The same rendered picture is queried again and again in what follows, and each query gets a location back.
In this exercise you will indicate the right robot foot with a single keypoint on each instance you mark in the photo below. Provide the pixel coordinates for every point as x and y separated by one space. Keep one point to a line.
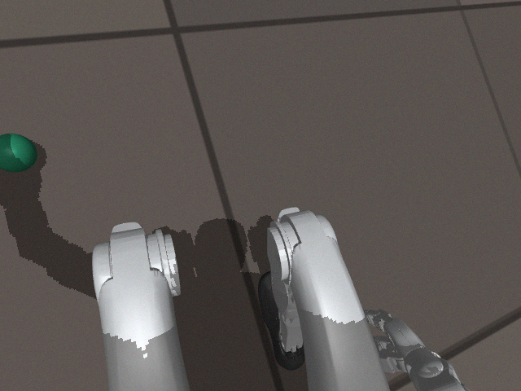
269 310

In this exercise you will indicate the right robot hand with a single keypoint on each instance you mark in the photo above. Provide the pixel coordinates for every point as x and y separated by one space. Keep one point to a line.
400 340

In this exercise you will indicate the ball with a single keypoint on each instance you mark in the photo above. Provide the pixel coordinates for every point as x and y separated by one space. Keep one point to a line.
17 153

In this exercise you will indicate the right robot arm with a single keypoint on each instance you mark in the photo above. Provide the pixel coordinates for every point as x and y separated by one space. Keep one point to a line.
429 372

